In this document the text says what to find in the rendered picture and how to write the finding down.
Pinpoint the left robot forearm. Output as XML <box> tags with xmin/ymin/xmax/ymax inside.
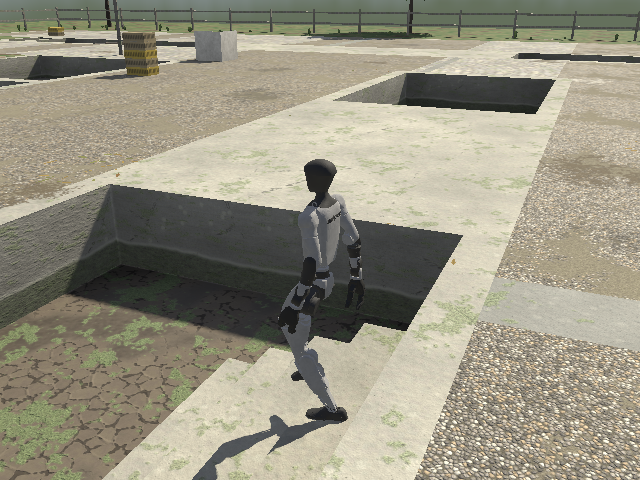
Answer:
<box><xmin>289</xmin><ymin>257</ymin><xmax>317</xmax><ymax>310</ymax></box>

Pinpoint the right robot hand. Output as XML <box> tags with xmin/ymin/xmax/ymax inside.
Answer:
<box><xmin>345</xmin><ymin>279</ymin><xmax>366</xmax><ymax>310</ymax></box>

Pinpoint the right robot forearm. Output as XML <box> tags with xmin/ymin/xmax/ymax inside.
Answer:
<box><xmin>347</xmin><ymin>237</ymin><xmax>363</xmax><ymax>280</ymax></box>

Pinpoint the robot right upper arm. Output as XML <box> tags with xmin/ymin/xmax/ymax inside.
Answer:
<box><xmin>330</xmin><ymin>194</ymin><xmax>359</xmax><ymax>245</ymax></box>

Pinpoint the right robot foot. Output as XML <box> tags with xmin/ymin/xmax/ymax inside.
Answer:
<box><xmin>291</xmin><ymin>368</ymin><xmax>324</xmax><ymax>381</ymax></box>

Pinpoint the humanoid robot head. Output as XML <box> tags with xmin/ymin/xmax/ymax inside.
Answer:
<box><xmin>304</xmin><ymin>159</ymin><xmax>337</xmax><ymax>208</ymax></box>

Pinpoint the left robot hand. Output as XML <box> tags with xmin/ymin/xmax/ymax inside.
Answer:
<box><xmin>278</xmin><ymin>306</ymin><xmax>300</xmax><ymax>334</ymax></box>

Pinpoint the robot left upper arm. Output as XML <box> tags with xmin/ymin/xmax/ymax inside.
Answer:
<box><xmin>298</xmin><ymin>208</ymin><xmax>322</xmax><ymax>269</ymax></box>

